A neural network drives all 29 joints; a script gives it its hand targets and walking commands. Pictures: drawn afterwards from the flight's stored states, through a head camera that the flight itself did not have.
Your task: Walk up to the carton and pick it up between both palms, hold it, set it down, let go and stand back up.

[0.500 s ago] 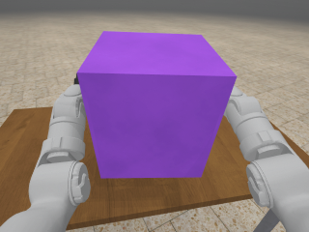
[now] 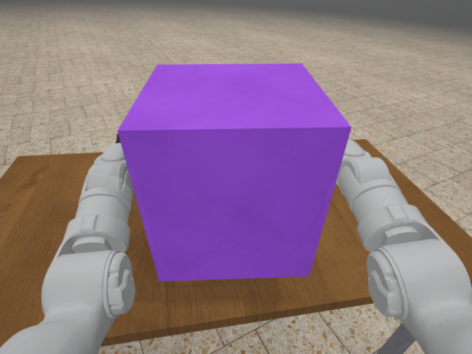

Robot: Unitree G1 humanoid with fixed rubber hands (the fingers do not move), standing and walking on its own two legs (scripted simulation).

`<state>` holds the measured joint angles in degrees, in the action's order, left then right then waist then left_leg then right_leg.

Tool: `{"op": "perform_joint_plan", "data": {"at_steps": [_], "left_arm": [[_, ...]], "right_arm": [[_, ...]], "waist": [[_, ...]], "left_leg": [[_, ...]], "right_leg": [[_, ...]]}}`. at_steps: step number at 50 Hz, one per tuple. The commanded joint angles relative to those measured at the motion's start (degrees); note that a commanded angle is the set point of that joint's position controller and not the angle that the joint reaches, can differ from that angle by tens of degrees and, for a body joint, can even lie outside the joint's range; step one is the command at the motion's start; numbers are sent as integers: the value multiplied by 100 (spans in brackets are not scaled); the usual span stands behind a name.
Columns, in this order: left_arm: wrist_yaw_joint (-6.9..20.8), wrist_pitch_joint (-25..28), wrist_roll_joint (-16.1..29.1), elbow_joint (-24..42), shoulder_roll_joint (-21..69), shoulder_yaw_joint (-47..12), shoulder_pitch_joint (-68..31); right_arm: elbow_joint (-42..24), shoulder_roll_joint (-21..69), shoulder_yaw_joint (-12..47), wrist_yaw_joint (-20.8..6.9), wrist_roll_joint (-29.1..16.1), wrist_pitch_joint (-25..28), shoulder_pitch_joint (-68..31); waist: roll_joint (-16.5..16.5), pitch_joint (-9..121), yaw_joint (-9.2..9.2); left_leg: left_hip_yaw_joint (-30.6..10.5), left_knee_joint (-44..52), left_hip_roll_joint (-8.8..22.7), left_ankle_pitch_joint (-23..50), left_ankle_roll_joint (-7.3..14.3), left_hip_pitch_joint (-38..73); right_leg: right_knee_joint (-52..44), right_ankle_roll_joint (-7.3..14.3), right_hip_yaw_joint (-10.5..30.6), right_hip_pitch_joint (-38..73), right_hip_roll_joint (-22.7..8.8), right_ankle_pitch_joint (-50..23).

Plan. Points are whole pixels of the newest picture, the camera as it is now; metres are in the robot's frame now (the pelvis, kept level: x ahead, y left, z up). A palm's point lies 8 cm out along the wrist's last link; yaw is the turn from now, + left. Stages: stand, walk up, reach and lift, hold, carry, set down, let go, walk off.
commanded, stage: set down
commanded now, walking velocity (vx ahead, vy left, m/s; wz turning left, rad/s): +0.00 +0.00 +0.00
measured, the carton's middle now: (232, 169) +0.40 +0.02 +0.18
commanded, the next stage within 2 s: none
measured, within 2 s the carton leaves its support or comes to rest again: rests again in 1.40 s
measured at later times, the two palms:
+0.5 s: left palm (134, 161) +0.42 +0.20 +0.18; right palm (331, 163) +0.40 -0.16 +0.19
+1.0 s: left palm (129, 172) +0.41 +0.21 +0.16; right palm (325, 174) +0.40 -0.15 +0.17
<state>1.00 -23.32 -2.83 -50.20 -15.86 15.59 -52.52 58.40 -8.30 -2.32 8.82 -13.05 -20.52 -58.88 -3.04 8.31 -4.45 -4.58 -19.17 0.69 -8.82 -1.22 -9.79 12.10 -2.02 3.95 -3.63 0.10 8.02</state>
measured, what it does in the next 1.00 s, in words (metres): stands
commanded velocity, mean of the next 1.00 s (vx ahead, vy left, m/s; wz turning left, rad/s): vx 0.00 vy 0.00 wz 0.00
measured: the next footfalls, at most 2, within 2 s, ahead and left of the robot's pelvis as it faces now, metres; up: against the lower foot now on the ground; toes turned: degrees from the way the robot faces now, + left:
none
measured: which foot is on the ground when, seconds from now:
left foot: down 0.00-1.00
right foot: down 0.00-1.00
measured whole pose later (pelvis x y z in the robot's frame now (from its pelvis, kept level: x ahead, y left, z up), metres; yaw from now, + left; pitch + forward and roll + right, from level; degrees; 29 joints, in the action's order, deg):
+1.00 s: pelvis +0.01 +0.00 +0.00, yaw +0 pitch +0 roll -1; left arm 2.0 -15.8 -3.4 -49.7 -13.8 16.3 -46.2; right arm 50.9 -4.6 -6.1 8.2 -7.1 -15.6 -48.4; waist -2.6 6.5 -3.7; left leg -3.7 -19.3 0.5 -9.1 -0.9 -10.2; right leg 12.4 -2.2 2.8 -3.9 -0.5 8.6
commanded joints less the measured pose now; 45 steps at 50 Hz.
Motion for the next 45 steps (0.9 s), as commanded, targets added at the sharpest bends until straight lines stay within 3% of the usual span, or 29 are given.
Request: {"op": "perform_joint_plan", "data": {"at_steps": [1, 6, 7, 11, 12, 13, 15, 19, 20, 22, 23, 24, 25, 26, 28, 29, 32, 34, 36, 42, 43, 44, 45], "left_arm": [[836, 492, 571, 1349, 4367, -1612, -4767], [862, 578, 623, 1297, 4416, -1685, -4848], [880, 608, 570, 1149, 4352, -1663, -4672], [946, 710, 612, 1256, 4238, -1620, -4659], [942, 749, 629, 1386, 4343, -1700, -4714], [946, 727, 574, 1208, 4277, -1622, -4465], [979, 766, 598, 1192, 4286, -1642, -4525], [1051, 761, 511, 1184, 4196, -1485, -4214], [1063, 786, 495, 1273, 4268, -1594, -4175], [1081, 770, 452, 1251, 4260, -1576, -4062], [1086, 810, 472, 1311, 4223, -1545, -4098], [1093, 785, 484, 1396, 4328, -1615, -3882], [1078, 844, 485, 1455, 4282, -1638, -4078], [1061, 817, 503, 1507, 4385, -1666, -4037], [1047, 874, 443, 1430, 4312, -1665, -4001], [1039, 886, 499, 1706, 4373, -1835, -3977], [1000, 941, 488, 1742, 4477, -1963, -4182], [1002, 934, 461, 1567, 4389, -1840, -4029], [1005, 948, 414, 1532, 4393, -1891, -4051], [980, 1064, 526, 1575, 4598, -2060, -4117], [1007, 1018, 408, 1310, 4575, -1970, -3914], [1014, 1036, 376, 1283, 4495, -1856, -3781], [1038, 1047, 407, 1282, 4583, -1925, -3888]], "right_arm": [[-2286, 3961, 1173, -555, -543, 637, -4656], [-2457, 4030, 1196, -565, -430, 685, -4641], [-2241, 3982, 1142, -570, -344, 661, -4488], [-2464, 4157, 1273, -536, -322, 683, -4242], [-2579, 4196, 1340, -539, -386, 716, -4298], [-2573, 4146, 1340, -548, -348, 698, -4253], [-2795, 4149, 1365, -527, -321, 745, -4356], [-2799, 4306, 1474, -484, -272, 707, -3982], [-2753, 4282, 1497, -515, -281, 738, -3923], [-2662, 4264, 1489, -487, -233, 727, -3734], [-2844, 4296, 1493, -513, -224, 783, -3839], [-2876, 4341, 1540, -498, -209, 798, -3720], [-2867, 4354, 1577, -499, -215, 787, -3794], [-2974, 4290, 1561, -500, -190, 817, -3802], [-2935, 4339, 1571, -540, -153, 836, -3751], [-3008, 4407, 1627, -521, -143, 893, -3622], [-2973, 4351, 1594, -549, -72, 918, -3712], [-2996, 4282, 1618, -543, -83, 966, -3736], [-2718, 4269, 1468, -528, 32, 896, -3477], [-2652, 4194, 1258, -578, 107, 1031, -3575], [-2631, 4064, 1245, -589, 170, 1030, -3551], [-2615, 4121, 1261, -585, 165, 1043, -3497], [-2320, 4039, 1045, -578, 237, 1024, -3393]], "waist": [[934, 2500, 51], [840, 2558, 27], [883, 2393, 26], [710, 2575, -9], [882, 2760, 30], [854, 2527, 97], [738, 2616, 49], [496, 2423, 122], [630, 2467, 85], [582, 2273, 60], [608, 2420, 160], [555, 2453, 92], [649, 2416, 125], [678, 2454, 45], [760, 2454, 143], [769, 2718, 95], [935, 2614, 83], [877, 2546, 141], [933, 2365, 6], [1042, 2489, -59], [1019, 2308, -67], [916, 2224, 42], [1037, 2239, -152]], "left_leg": [[511, -136, -253, 2188, -298, 1454], [504, -115, -255, 2144, -274, 1381], [540, -95, -247, 2050, -292, 1348], [576, -127, -290, 2105, -237, 1322], [574, -140, -309, 2225, -258, 1307], [580, -159, -320, 2240, -254, 1244], [613, -164, -332, 2247, -236, 1159], [666, -142, -343, 2197, -161, 1082], [634, -163, -319, 2337, -213, 1139], [655, -154, -307, 2386, -229, 1148], [665, -179, -302, 2453, -222, 1179], [674, -190, -327, 2567, -233, 1182], [666, -198, -312, 2484, -233, 1161], [646, -170, -337, 2459, -246, 1148], [655, -197, -317, 2473, -258, 1190], [653, -276, -314, 2654, -284, 1275], [630, -260, -290, 2549, -338, 1383], [650, -251, -302, 2492, -327, 1289], [624, -183, -321, 2293, -314, 1258], [560, -246, -272, 2434, -409, 1477], [581, -202, -281, 2284, -409, 1418], [603, -174, -271, 2325, -350, 1339], [576, -141, -260, 2292, -392, 1367]], "right_leg": [[67, 3, -473, 301, 356, -1291], [25, 7, -524, 318, 365, -1163], [19, 22, -486, 290, 333, -1063], [130, -86, -459, 443, 305, -1446], [162, -97, -455, 482, 305, -1616], [147, -71, -414, 536, 299, -1663], [190, -112, -442, 610, 323, -1778], [225, -196, -382, 803, 269, -2053], [313, -146, -405, 848, 283, -2165], [262, -158, -421, 780, 310, -2108], [247, -145, -421, 791, 303, -2159], [278, -172, -442, 843, 310, -2366], [311, -139, -405, 812, 276, -2243], [252, -150, -471, 794, 322, -2152], [236, -112, -468, 738, 320, -2052], [300, -108, -457, 778, 329, -2258], [229, -50, -527, 545, 339, -1778], [240, -46, -493, 581, 316, -1821], [172, -26, -509, 458, 303, -1603], [109, 86, -603, 264, 357, -1334], [79, 73, -558, 288, 358, -1189], [73, 71, -535, 355, 332, -1279], [83, 117, -615, 298, 353, -1225]]}}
